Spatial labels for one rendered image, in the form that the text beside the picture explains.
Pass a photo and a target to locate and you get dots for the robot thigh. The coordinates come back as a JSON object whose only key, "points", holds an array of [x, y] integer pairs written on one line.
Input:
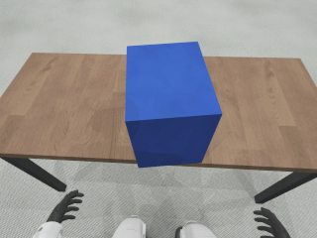
{"points": [[195, 230], [131, 228]]}

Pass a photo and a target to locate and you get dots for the left robot thigh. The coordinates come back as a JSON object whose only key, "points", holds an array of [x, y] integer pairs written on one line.
{"points": [[131, 228]]}

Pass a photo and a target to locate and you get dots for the table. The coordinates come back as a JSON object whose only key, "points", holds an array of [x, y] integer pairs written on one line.
{"points": [[72, 107]]}

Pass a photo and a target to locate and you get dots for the robot left hand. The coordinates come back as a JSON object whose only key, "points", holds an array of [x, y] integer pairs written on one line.
{"points": [[58, 213]]}

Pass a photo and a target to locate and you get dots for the right robot thigh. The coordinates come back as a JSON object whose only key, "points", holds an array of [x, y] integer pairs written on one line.
{"points": [[195, 230]]}

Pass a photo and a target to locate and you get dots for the carton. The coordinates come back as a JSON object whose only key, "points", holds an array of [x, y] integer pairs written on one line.
{"points": [[171, 108]]}

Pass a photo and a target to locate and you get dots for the robot right hand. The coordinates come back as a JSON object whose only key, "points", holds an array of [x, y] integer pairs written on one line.
{"points": [[276, 228]]}

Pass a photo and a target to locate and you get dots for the left robot forearm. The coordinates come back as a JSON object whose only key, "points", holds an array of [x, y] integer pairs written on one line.
{"points": [[49, 229]]}

